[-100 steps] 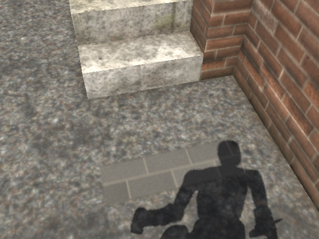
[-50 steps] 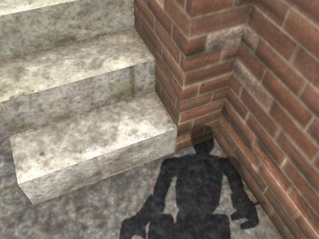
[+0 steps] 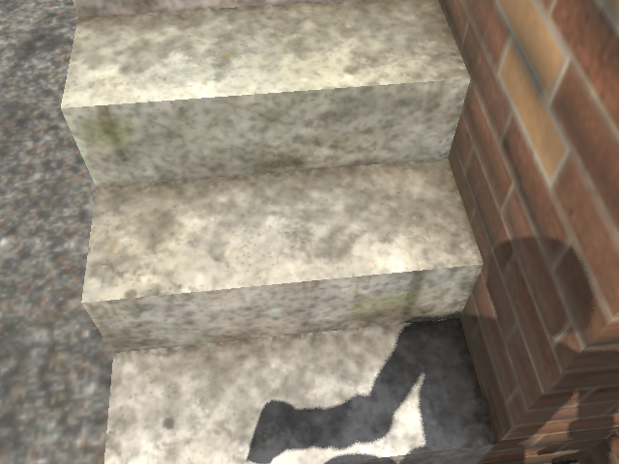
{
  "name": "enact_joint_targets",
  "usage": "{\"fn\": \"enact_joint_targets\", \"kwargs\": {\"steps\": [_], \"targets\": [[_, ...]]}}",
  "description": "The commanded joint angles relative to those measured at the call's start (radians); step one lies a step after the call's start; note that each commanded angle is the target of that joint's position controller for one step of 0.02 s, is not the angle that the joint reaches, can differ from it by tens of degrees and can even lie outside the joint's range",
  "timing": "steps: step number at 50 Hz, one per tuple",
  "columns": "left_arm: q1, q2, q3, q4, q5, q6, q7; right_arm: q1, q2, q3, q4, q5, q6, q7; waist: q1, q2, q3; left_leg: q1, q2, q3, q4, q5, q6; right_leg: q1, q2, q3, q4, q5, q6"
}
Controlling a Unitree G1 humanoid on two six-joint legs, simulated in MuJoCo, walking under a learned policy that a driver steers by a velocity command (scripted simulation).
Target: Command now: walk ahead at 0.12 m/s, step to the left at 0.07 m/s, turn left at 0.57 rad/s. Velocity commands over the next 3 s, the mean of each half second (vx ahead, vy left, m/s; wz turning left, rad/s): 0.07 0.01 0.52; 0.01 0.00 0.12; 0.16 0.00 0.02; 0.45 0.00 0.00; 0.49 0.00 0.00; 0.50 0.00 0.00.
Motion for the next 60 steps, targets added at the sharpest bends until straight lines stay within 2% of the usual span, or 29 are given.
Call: {"fn": "enact_joint_targets", "kwargs": {"steps": [1,3,6,8,11,15,17,20,21,22,23,24,25,26,27,30,32,34,35,37,38,39,40,41,46,48,51,58,60], "targets": [[0.130,0.085,0.010,0.003,0.005,0.027,0.023,-0.013,-0.126,-0.026,-0.080,-0.001,-0.005,-0.006,0.039,0.072,-0.219,0.143,0.298,-0.343,-0.149,0.376,0.153,0.044,0.032,0.034,-0.060,0.035,-0.021],[0.107,0.090,0.009,-0.015,-0.001,0.051,0.042,0.016,-0.139,-0.029,-0.066,0.004,-0.020,-0.002,0.024,0.078,-0.192,0.157,0.297,-0.381,-0.151,0.312,0.139,0.034,0.046,0.040,-0.153,0.032,-0.002],[0.080,0.086,0.009,-0.026,0.000,0.078,0.045,0.024,-0.147,-0.033,-0.074,-0.010,-0.023,0.000,-0.002,0.087,-0.199,0.210,0.325,-0.502,-0.175,0.046,0.100,-0.007,0.086,0.068,-0.229,0.044,-0.007],[0.052,0.088,0.013,-0.038,-0.002,0.081,0.043,0.007,-0.152,-0.035,-0.072,-0.003,-0.018,-0.008,-0.007,0.106,-0.171,0.200,0.309,-0.544,-0.207,-0.151,0.071,-0.016,0.095,0.089,-0.275,0.065,-0.015],[0.039,0.082,0.015,-0.045,-0.012,0.069,0.038,0.001,-0.153,-0.036,-0.065,-0.001,-0.004,-0.014,-0.016,0.125,-0.134,0.191,0.269,-0.555,-0.221,-0.218,0.051,0.007,0.125,0.084,-0.370,0.052,-0.019],[0.071,0.087,0.015,-0.052,-0.023,0.047,0.036,0.008,-0.163,-0.048,-0.055,0.002,0.016,-0.001,-0.017,0.153,-0.144,0.242,0.227,-0.571,-0.217,-0.161,0.040,0.059,0.150,0.091,-0.484,0.035,-0.026],[0.102,0.097,0.022,-0.043,-0.047,0.033,0.048,-0.018,-0.154,-0.045,-0.055,0.005,0.023,0.006,0.002,0.181,-0.139,0.237,0.206,-0.567,-0.211,-0.130,0.061,0.116,0.160,0.096,-0.539,0.032,-0.021],[0.197,0.094,0.021,-0.024,-0.052,0.017,0.047,-0.027,-0.141,-0.038,-0.045,0.012,0.029,0.009,0.044,0.147,-0.142,0.196,0.170,-0.549,-0.209,-0.165,0.040,0.265,0.161,0.074,-0.737,0.077,-0.031],[0.227,0.094,0.020,-0.016,-0.045,0.011,0.047,-0.039,-0.133,-0.035,-0.049,0.016,0.031,0.008,0.058,0.135,-0.144,0.152,0.137,-0.522,-0.188,-0.215,0.013,0.345,0.138,0.087,-0.854,0.159,-0.041],[0.188,0.135,0.029,-0.039,-0.031,0.008,0.049,-0.035,-0.100,-0.025,-0.050,0.024,0.030,0.003,0.038,0.050,-0.139,0.081,0.077,-0.453,-0.104,-0.269,-0.025,0.388,0.036,0.195,-0.945,0.162,-0.059],[0.149,0.215,0.048,-0.069,-0.004,0.010,0.050,-0.079,-0.084,-0.018,-0.072,0.039,0.027,0.000,0.050,-0.119,-0.129,-0.037,-0.062,-0.294,0.130,-0.327,-0.071,0.371,-0.157,0.437,-1.042,0.092,-0.168],[0.081,0.212,0.048,-0.072,0.004,0.011,0.046,-0.043,-0.108,-0.020,-0.066,-0.004,0.022,-0.003,0.025,-0.201,-0.119,0.003,-0.092,-0.166,0.440,-0.407,-0.089,0.228,-0.290,0.522,-1.033,0.291,-0.279],[0.044,0.137,0.029,-0.075,-0.009,0.002,0.039,-0.044,-0.116,-0.017,-0.055,-0.015,0.015,0.000,-0.011,-0.098,-0.105,0.029,-0.033,-0.201,0.555,-0.393,-0.099,0.183,-0.284,0.473,-0.983,0.446,-0.303],[0.010,0.099,0.019,-0.075,-0.020,-0.004,0.033,-0.012,-0.093,-0.010,-0.032,-0.008,0.013,0.005,-0.035,-0.041,-0.092,0.040,-0.030,-0.202,0.608,-0.348,-0.104,0.191,-0.216,0.361,-0.947,0.537,-0.277],[0.030,0.087,0.013,-0.068,-0.029,-0.019,0.029,-0.020,-0.071,-0.001,-0.036,-0.015,0.009,0.012,-0.027,-0.022,-0.093,0.019,-0.029,-0.209,0.615,-0.316,-0.110,0.241,-0.177,0.310,-0.926,0.582,-0.252],[0.130,0.098,0.005,-0.020,-0.028,-0.033,0.025,-0.062,-0.045,0.021,-0.038,-0.009,0.011,0.012,0.027,-0.086,-0.086,-0.046,-0.014,-0.165,0.392,-0.324,-0.136,0.451,-0.104,0.217,-0.859,0.822,-0.208],[0.167,0.104,0.002,0.000,-0.025,-0.027,0.022,-0.093,-0.022,0.038,-0.044,0.006,0.016,0.003,0.045,-0.138,-0.110,0.041,0.033,-0.090,0.183,-0.341,-0.129,0.489,-0.098,0.198,-0.837,0.899,-0.189],[0.216,0.131,0.011,0.032,-0.024,-0.019,0.001,-0.078,-0.025,0.041,-0.023,0.012,0.011,-0.014,0.051,-0.176,-0.105,0.137,0.027,-0.027,0.000,-0.273,-0.115,0.470,-0.082,0.201,-0.816,0.908,-0.161],[0.213,0.127,0.011,0.039,-0.032,-0.017,-0.003,-0.053,-0.021,0.045,-0.006,0.012,0.007,-0.018,0.028,-0.159,-0.102,0.211,0.042,-0.023,-0.130,-0.112,-0.107,0.441,-0.075,0.199,-0.805,0.891,-0.133],[0.207,0.099,0.003,0.033,-0.035,-0.028,-0.013,-0.040,-0.060,0.039,0.015,0.005,-0.009,-0.026,0.025,-0.131,-0.134,0.373,0.128,-0.116,-0.186,0.041,-0.083,0.344,-0.071,0.211,-0.812,0.737,-0.074],[0.199,0.093,0.002,0.021,-0.029,-0.035,-0.022,-0.017,-0.098,0.038,0.032,-0.005,-0.019,-0.029,0.032,-0.071,-0.174,0.481,0.217,-0.189,-0.120,0.212,-0.068,0.258,-0.046,0.188,-0.818,0.585,-0.050],[0.216,0.060,-0.002,0.028,-0.043,-0.037,-0.027,-0.054,-0.102,0.038,0.049,0.008,-0.022,-0.025,0.067,0.013,-0.150,0.438,0.225,-0.194,-0.067,0.264,-0.034,0.254,0.009,0.150,-0.895,0.418,-0.031],[0.173,0.074,0.000,0.043,-0.036,-0.031,-0.023,-0.064,-0.070,0.044,0.053,0.020,-0.027,-0.018,0.031,0.004,-0.127,0.375,0.201,-0.182,-0.083,0.184,-0.028,0.299,0.025,0.133,-0.891,0.383,-0.013],[0.141,0.079,0.005,0.042,-0.031,-0.024,-0.021,-0.061,-0.062,0.048,0.063,0.019,-0.033,-0.016,0.018,0.010,-0.105,0.326,0.192,-0.180,-0.107,0.150,-0.031,0.329,0.027,0.128,-0.871,0.395,-0.008],[0.178,0.028,-0.012,0.100,-0.035,-0.011,-0.022,-0.044,-0.045,0.052,0.130,0.011,-0.035,-0.022,0.039,0.051,-0.073,0.267,0.185,-0.196,-0.167,0.097,-0.022,0.370,0.013,0.118,-0.868,0.381,-0.010],[0.176,0.032,-0.014,0.116,-0.037,-0.006,-0.012,-0.032,-0.048,0.051,0.157,0.020,-0.035,-0.026,0.040,0.051,-0.052,0.241,0.181,-0.197,-0.189,0.068,-0.026,0.382,0.012,0.121,-0.870,0.370,-0.004],[0.194,0.013,-0.026,0.150,-0.035,-0.006,-0.006,-0.027,-0.061,0.049,0.176,0.015,-0.034,-0.024,0.041,0.053,-0.026,0.233,0.176,-0.207,-0.215,0.042,-0.025,0.368,0.009,0.119,-0.865,0.347,0.002],[0.213,0.007,-0.042,0.200,-0.034,-0.012,-0.002,0.001,-0.058,0.049,0.207,0.019,-0.031,-0.019,0.033,0.023,-0.036,0.248,0.171,-0.212,-0.235,0.002,-0.013,0.356,0.002,0.113,-0.860,0.335,0.013],[0.188,0.004,-0.046,0.197,-0.030,-0.012,-0.001,-0.022,-0.069,0.047,0.203,0.021,-0.030,-0.018,0.030,0.034,-0.045,0.240,0.175,-0.242,-0.288,-0.176,0.003,0.348,0.018,0.098,-0.859,0.289,0.021]]}}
